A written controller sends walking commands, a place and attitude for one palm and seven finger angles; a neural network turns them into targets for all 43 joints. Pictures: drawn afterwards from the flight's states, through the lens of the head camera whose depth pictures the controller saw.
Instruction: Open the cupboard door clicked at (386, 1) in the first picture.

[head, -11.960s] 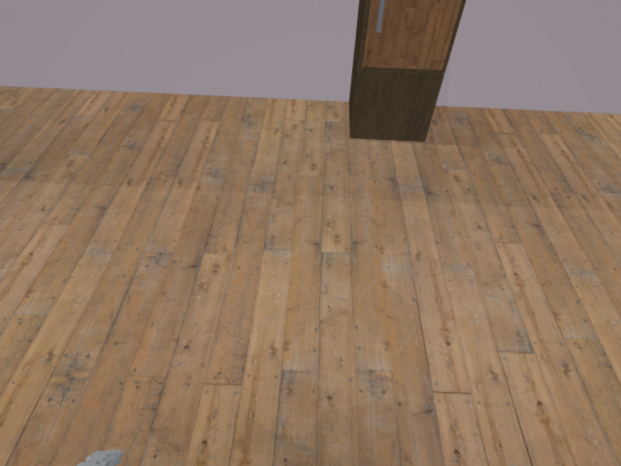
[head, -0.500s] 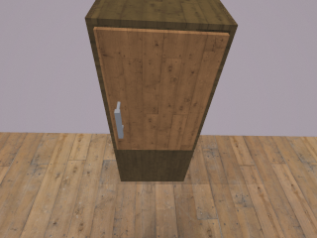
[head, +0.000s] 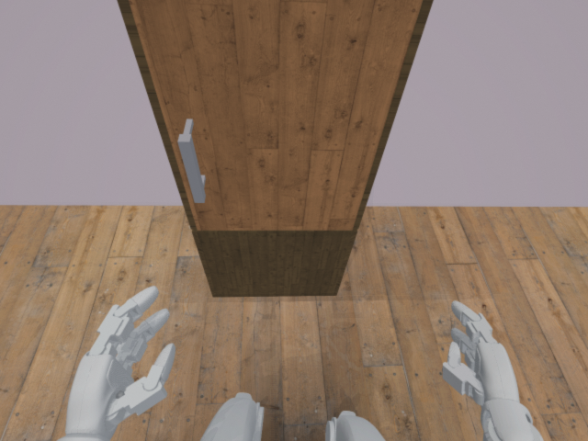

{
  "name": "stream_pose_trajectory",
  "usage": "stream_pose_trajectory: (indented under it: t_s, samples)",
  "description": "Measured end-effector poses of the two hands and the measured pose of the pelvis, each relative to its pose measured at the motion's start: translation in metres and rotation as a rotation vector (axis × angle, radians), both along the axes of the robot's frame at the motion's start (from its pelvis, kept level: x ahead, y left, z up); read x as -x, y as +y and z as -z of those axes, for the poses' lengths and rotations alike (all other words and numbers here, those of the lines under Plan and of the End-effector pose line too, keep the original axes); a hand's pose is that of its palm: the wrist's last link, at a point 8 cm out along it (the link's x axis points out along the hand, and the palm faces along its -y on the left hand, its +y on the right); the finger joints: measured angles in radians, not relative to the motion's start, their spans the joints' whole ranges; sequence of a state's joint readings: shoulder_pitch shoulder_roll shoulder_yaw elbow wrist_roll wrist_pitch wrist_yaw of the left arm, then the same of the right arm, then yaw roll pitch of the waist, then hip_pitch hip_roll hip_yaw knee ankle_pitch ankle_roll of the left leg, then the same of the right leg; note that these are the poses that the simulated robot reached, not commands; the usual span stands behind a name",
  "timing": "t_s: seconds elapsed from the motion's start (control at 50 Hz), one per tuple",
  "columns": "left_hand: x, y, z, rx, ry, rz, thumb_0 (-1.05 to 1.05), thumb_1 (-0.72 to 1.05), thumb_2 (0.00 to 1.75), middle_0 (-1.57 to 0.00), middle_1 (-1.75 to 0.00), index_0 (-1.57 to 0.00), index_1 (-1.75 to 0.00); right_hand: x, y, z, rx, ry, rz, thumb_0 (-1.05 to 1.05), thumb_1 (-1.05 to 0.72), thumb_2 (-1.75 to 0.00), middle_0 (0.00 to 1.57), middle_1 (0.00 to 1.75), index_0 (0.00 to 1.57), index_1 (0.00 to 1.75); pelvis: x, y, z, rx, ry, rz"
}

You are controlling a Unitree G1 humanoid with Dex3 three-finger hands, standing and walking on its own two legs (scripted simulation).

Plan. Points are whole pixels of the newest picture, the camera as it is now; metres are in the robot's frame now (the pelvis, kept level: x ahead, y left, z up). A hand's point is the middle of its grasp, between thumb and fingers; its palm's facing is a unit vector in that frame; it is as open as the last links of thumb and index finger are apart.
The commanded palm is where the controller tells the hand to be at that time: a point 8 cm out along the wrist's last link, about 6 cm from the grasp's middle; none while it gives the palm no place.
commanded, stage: raise the hand with hooked fingers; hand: left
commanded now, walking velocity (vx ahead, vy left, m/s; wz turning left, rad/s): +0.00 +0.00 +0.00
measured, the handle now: (194, 163) +0.55 +0.23 +0.01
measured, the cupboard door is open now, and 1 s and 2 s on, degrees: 0 0 0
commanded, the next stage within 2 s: move the hooked fingers beside the handle in 1.68 s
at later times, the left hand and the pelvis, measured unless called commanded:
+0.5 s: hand (123, 335) +0.23 +0.23 +0.03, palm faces +0.13 -0.99 -0.06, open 11.6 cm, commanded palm +0.20 +0.28 +0.03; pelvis +0.01 -0.01 -0.01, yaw +0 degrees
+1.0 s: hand (91, 307) +0.27 +0.29 +0.03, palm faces +0.12 -0.99 -0.06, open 13.8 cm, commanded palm +0.25 +0.33 +0.03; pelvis +0.00 +0.03 +0.00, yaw +0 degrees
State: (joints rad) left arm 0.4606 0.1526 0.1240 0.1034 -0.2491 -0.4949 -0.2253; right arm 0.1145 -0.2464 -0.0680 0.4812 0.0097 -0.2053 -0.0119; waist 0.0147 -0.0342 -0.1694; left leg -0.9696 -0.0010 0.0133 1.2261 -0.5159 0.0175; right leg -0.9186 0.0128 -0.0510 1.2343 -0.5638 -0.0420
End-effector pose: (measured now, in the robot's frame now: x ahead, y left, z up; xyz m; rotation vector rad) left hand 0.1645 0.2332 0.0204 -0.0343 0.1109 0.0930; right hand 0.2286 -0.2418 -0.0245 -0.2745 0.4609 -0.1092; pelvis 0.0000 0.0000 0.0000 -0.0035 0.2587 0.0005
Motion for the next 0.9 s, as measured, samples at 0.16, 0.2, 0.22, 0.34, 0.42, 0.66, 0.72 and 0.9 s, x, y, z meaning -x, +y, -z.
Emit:
stream_pose_trajectory:
  t_s: [0.16, 0.2, 0.22, 0.34, 0.42, 0.66, 0.72, 0.9]
  samples:
    - [0.025, 0.027, -0.011, -0.132, -0.044, -0.141, 0.02, 0.43, 0.70, -0.24, -0.61, -0.23, -0.60, -0.014, 0.014, 0.043, -0.001, 0.105, -0.069, 0.01, -0.90, -0.90, 0.20, 0.30, 0.20, 0.30, -0.006, -0.017, 0.016, 0.041, 0.057, -0.040]
    - [0.013, 0.028, -0.015, -0.140, -0.091, -0.095, 0.01, 0.38, 0.68, -0.24, -0.64, -0.23, -0.63, -0.007, 0.016, 0.059, -0.015, 0.150, -0.068, 0.01, -0.90, -0.90, 0.20, 0.30, 0.20, 0.30, -0.005, -0.018, 0.020, 0.048, 0.070, -0.043]
    - [0.005, 0.028, -0.014, -0.135, -0.098, -0.067, 0.01, 0.36, 0.67, -0.24, -0.66, -0.23, -0.65, -0.002, 0.016, 0.066, -0.025, 0.174, -0.059, 0.01, -0.90, -0.90, 0.20, 0.30, 0.20, 0.30, -0.005, -0.019, 0.021, 0.049, 0.076, -0.043]
    - [-0.031, 0.034, -0.002, -0.068, 0.010, 0.017, 0.01, 0.22, 0.61, -0.25, -0.75, -0.25, -0.74, 0.038, 0.008, 0.085, -0.070, 0.289, 0.050, 0.01, -0.90, -0.90, 0.20, 0.30, 0.20, 0.31, -0.006, -0.018, 0.018, 0.036, 0.090, -0.026]
    - [-0.039, 0.043, -0.009, -0.074, 0.012, -0.020, 0.01, 0.13, 0.57, -0.26, -0.81, -0.25, -0.80, 0.062, -0.003, 0.080, -0.058, 0.327, 0.114, 0.01, -0.90, -0.90, 0.20, 0.30, 0.20, 0.31, -0.008, -0.013, 0.010, 0.028, 0.088, -0.012]
    - [-0.049, 0.064, -0.005, -0.082, -0.049, -0.012, 0.00, -0.16, 0.45, -0.28, -0.99, -0.27, -0.98, 0.075, -0.014, 0.060, 0.043, 0.311, 0.138, 0.01, -0.90, -0.90, 0.20, 0.30, 0.20, 0.30, -0.003, 0.009, 0.008, 0.041, 0.088, -0.005]
    - [-0.052, 0.071, -0.005, -0.082, -0.062, -0.018, 0.00, -0.23, 0.42, -0.29, -1.03, -0.28, -1.02, 0.069, -0.005, 0.055, 0.048, 0.293, 0.119, 0.01, -0.90, -0.90, 0.20, 0.30, 0.20, 0.30, -0.002, 0.013, 0.008, 0.047, 0.087, -0.007]
    - [-0.064, 0.092, -0.009, -0.091, -0.066, -0.022, -0.01, -0.42, 0.34, -0.30, -1.15, -0.29, -1.15, 0.054, 0.026, 0.049, 0.029, 0.270, 0.040, 0.01, -0.90, -0.90, 0.20, 0.30, 0.20, 0.30, 0.000, 0.022, 0.004, 0.063, 0.087, -0.016]
